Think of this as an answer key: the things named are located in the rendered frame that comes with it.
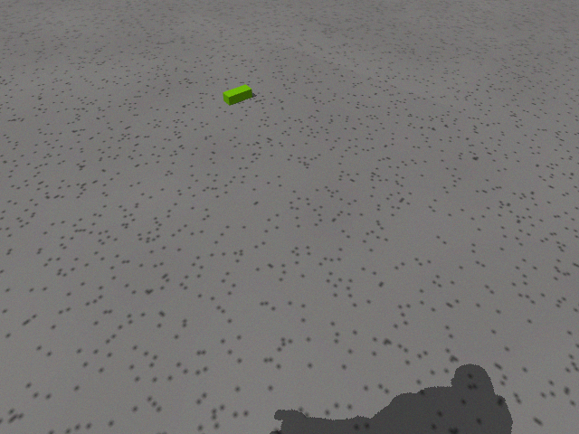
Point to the carton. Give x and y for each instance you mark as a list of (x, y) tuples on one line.
[(238, 94)]

